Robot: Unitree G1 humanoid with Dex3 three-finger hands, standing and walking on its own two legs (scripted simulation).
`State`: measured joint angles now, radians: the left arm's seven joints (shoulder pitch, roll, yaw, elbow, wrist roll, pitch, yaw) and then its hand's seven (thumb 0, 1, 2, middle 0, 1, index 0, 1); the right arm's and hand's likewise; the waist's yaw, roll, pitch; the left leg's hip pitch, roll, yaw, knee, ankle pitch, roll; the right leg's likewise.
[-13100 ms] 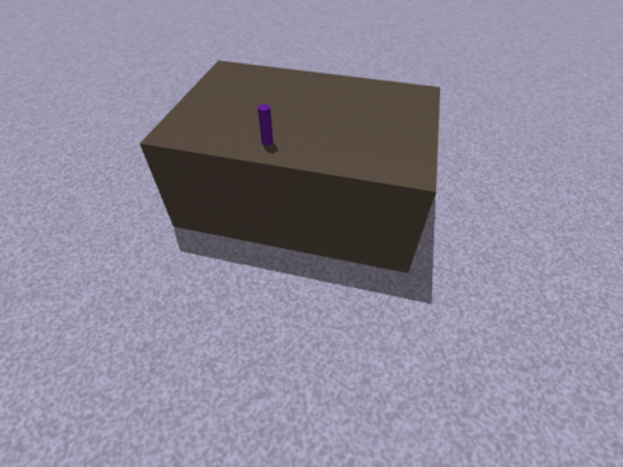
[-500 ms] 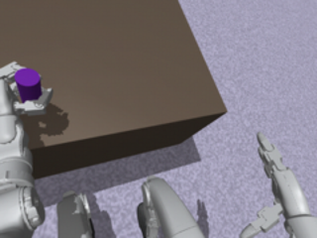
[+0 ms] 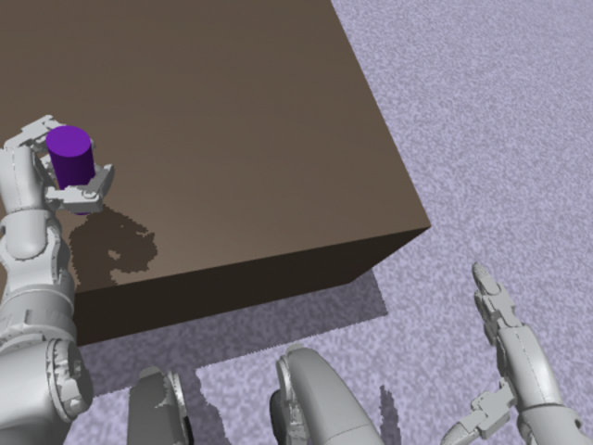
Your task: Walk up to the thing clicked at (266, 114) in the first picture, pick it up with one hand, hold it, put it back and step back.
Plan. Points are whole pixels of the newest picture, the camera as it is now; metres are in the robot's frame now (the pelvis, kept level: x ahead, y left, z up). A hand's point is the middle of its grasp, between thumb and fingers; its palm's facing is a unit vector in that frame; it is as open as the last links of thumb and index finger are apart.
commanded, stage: settle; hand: left
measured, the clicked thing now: (76, 175) +0.50 +0.19 -0.02
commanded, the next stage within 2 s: lift in 0.26 s
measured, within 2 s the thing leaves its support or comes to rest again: neither
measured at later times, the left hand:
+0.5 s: hand (78, 154) +0.51 +0.18 +0.02, palm faces +0.10 -1.00 +0.00, open 6.8 cm
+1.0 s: hand (58, 167) +0.44 +0.18 +0.09, palm faces +0.08 -1.00 -0.02, open 6.8 cm
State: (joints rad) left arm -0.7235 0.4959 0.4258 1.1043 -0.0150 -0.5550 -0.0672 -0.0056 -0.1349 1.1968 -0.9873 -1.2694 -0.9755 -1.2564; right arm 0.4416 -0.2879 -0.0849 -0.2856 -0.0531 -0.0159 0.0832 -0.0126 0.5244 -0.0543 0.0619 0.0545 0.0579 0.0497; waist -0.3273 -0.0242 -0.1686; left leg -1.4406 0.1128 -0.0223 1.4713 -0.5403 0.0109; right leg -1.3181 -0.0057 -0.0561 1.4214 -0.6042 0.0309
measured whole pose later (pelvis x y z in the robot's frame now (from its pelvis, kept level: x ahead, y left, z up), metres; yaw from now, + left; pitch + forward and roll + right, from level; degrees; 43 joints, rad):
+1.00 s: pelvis +0.02 -0.01 +0.06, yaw +2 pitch +20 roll -3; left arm -0.44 0.30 0.30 0.77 -0.11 -0.46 -0.10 0.00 -0.14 1.23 -0.97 -1.31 -0.96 -1.29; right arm 0.45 -0.25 -0.07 -0.10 -0.03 0.03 0.03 -0.01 0.53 -0.05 0.06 0.05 0.05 0.05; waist -0.17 0.00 -0.15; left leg -1.07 0.10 0.02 1.20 -0.49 0.00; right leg -0.97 -0.01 -0.04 1.17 -0.55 0.03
